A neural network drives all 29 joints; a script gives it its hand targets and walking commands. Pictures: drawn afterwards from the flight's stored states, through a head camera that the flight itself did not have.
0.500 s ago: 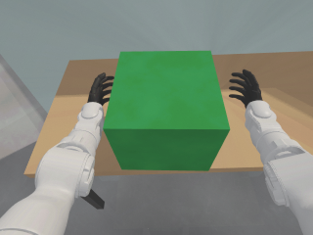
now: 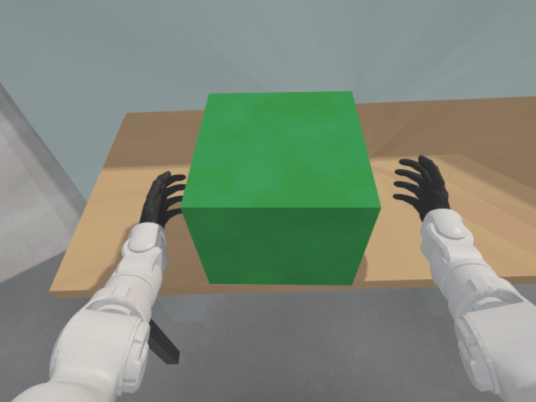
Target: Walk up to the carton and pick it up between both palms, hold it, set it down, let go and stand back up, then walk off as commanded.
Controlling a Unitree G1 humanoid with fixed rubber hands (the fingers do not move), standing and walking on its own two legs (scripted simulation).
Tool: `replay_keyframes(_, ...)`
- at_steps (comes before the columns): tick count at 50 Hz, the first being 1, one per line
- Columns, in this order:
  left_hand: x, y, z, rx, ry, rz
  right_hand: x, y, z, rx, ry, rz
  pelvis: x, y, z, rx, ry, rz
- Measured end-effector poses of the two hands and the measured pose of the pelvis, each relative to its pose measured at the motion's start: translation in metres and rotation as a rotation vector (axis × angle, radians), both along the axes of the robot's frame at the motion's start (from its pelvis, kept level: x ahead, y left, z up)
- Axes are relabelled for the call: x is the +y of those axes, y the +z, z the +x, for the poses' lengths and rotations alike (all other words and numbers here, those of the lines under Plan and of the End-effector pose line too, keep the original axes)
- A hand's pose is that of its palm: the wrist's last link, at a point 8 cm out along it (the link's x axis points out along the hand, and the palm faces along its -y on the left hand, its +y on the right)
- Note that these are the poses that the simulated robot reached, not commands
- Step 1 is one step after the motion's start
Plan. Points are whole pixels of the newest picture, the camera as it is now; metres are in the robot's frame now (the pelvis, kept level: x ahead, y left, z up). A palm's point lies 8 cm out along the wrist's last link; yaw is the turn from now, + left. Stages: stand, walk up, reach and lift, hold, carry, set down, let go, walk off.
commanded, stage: set down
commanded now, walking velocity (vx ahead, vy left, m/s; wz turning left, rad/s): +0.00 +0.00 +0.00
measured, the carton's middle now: (279, 188) +0.46 +0.01 +0.03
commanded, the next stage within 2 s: none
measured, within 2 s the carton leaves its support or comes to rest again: neither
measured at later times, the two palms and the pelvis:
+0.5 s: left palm (146, 268) +0.31 +0.21 +0.03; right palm (435, 245) +0.33 -0.22 +0.04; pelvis +0.02 +0.00 +0.01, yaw +0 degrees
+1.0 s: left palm (127, 316) +0.23 +0.22 +0.03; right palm (463, 298) +0.24 -0.23 +0.05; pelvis +0.02 +0.00 +0.02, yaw +0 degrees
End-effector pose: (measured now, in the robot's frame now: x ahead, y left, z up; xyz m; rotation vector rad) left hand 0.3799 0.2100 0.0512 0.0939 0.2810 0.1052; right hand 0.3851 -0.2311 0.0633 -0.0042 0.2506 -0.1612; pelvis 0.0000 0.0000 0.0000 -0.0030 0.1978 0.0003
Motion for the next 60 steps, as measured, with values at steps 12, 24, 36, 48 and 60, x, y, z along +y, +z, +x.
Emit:
replay_keyframes(12, 0.003, -0.002, -0.024, -0.018, -0.023, -0.005, 0.003, -0.003, -0.018, -0.023, 0.013, 0.06, -0.003, 0.006, 0.003, -0.063, 0.0, 0.003)
replay_keyframes(24, 0.005, -0.024, -0.069, 0.036, -0.046, -0.037, 0.007, -0.02, -0.055, -0.034, 0.006, 0.106, -0.004, 0.014, 0.021, -0.106, 0.0, 0.002)
replay_keyframes(36, 0.004, -0.019, -0.103, 0.041, -0.06, -0.053, 0.002, -0.01, -0.089, -0.059, -0.005, 0.088, -0.002, 0.015, 0.026, -0.122, 0.0, -0.001)
replay_keyframes(48, 0.01, -0.018, -0.142, 0.065, -0.046, -0.04, 0.001, -0.013, -0.135, -0.023, -0.004, 0.071, -0.003, 0.016, 0.023, -0.149, 0.0, 0.0)
replay_keyframes(60, 0.016, -0.029, -0.172, 0.135, -0.023, -0.025, -0.002, -0.019, -0.162, 0.026, -0.017, 0.05, -0.003, 0.016, 0.021, -0.159, 0.0, 0.001)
